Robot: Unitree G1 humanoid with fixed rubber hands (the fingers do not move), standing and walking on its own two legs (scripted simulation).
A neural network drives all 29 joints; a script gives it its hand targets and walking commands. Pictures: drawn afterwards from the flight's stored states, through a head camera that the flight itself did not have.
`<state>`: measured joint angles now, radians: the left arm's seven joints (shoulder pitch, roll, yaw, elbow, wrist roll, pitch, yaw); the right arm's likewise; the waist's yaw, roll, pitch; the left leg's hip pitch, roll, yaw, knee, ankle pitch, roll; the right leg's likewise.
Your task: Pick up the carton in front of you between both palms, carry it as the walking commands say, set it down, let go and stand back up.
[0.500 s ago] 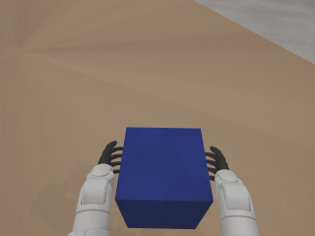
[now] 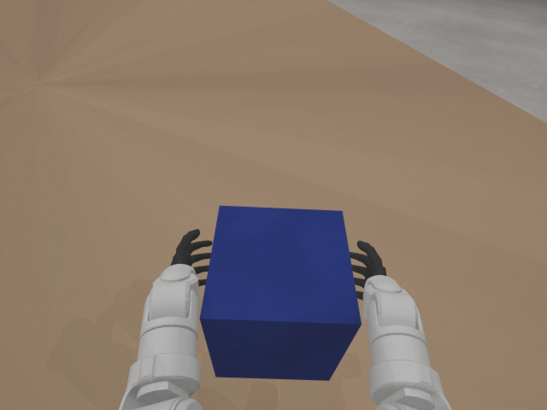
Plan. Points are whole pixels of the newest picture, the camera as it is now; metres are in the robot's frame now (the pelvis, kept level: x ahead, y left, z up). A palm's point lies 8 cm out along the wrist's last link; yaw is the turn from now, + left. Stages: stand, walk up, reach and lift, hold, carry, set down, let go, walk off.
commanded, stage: set down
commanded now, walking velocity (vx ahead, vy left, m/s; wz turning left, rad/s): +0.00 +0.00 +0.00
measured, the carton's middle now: (276, 297) +0.33 +0.02 -0.04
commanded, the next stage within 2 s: none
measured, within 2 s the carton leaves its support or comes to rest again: neither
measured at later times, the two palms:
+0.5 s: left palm (220, 307) +0.38 +0.13 -0.17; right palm (358, 314) +0.38 -0.17 -0.17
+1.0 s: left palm (222, 318) +0.42 +0.14 -0.30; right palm (339, 318) +0.44 -0.16 -0.30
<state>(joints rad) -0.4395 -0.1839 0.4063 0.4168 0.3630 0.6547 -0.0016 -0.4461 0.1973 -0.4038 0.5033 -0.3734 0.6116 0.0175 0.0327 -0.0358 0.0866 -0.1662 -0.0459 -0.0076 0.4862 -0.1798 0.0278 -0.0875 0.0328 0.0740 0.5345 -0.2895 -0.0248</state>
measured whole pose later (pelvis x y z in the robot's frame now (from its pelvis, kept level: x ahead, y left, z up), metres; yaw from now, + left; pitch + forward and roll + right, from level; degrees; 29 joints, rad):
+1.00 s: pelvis -0.02 -0.01 -0.20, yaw -4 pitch +45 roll -1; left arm -0.85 -0.11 0.51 0.57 0.21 0.21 0.09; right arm -0.95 -0.04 -0.34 0.78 -0.19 0.20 -0.04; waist 0.06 -0.03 -0.15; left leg -1.81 -0.10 -0.08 1.46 -0.42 -0.03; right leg -1.74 0.15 0.06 1.52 -0.55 0.00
